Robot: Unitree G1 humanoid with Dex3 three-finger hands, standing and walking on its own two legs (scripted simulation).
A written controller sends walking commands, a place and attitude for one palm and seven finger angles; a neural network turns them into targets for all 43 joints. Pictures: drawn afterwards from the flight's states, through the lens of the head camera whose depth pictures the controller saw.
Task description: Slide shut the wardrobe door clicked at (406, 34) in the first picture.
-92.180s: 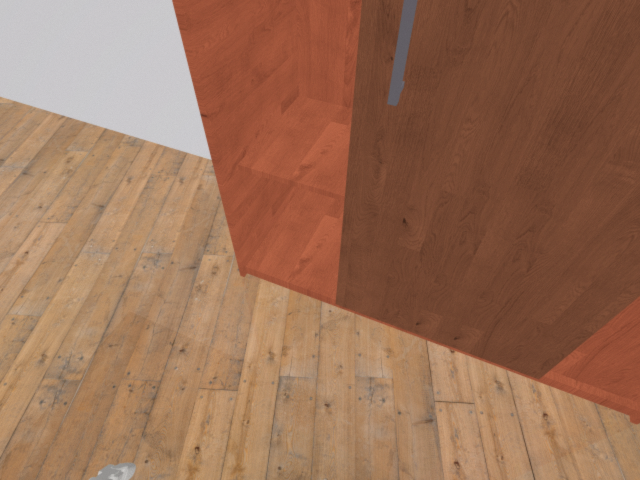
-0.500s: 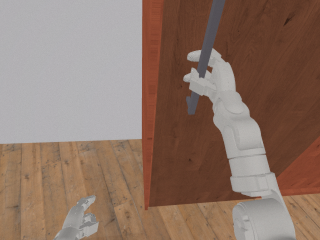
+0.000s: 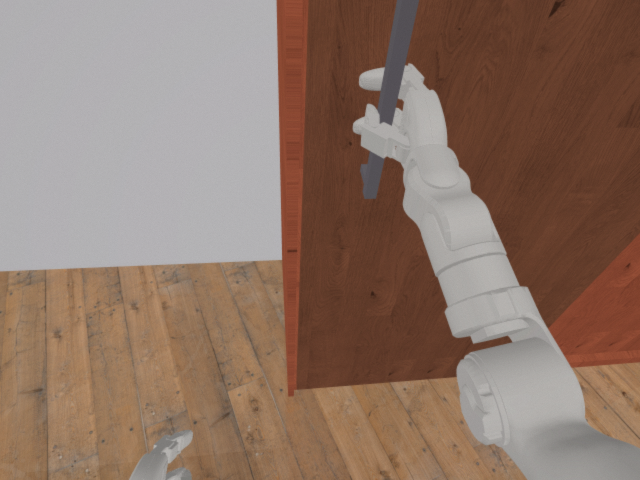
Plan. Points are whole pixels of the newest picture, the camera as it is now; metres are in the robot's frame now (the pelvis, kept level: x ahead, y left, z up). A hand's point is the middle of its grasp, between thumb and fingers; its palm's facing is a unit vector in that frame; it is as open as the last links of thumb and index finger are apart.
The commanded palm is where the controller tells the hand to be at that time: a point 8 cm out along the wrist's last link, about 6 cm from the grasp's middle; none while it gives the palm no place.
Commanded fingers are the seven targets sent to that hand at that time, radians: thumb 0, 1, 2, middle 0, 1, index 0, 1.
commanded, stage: step sideways, sliding the door along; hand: right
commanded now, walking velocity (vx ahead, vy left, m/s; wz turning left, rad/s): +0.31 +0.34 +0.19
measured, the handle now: (385, 84) +0.50 -0.04 +0.27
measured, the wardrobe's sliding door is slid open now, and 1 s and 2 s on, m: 0.00 0.00 0.00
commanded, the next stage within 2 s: none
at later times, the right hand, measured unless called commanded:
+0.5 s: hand (363, 134) +0.45 -0.02 +0.23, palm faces -0.08 +1.00 -0.02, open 5.7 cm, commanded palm +0.43 -0.02 +0.24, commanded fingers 0.00 -0.90 -0.90 0.45 1.40 0.45 1.40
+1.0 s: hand (354, 129) +0.46 -0.01 +0.23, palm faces +0.29 +0.96 -0.05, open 5.9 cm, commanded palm +0.42 +0.03 +0.23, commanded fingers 0.00 -0.90 -0.90 0.45 1.40 0.45 1.40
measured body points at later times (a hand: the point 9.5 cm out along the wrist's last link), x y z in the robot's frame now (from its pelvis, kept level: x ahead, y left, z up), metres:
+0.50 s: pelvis +0.01 +0.04 -0.01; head +0.11 +0.04 +0.43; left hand +0.17 +0.27 -0.14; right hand +0.45 -0.07 +0.23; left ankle -0.02 +0.14 -0.67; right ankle +0.04 -0.09 -0.73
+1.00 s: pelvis +0.09 +0.18 -0.01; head +0.18 +0.16 +0.43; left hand +0.33 +0.38 -0.10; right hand +0.44 -0.06 +0.23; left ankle +0.12 +0.33 -0.70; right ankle +0.07 +0.00 -0.73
